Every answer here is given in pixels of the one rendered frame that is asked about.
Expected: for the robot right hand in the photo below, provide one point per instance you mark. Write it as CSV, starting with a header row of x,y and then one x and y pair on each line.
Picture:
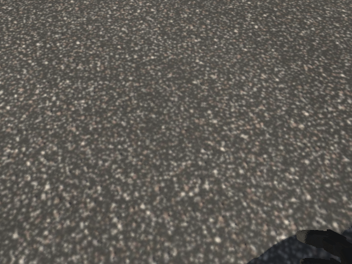
x,y
331,241

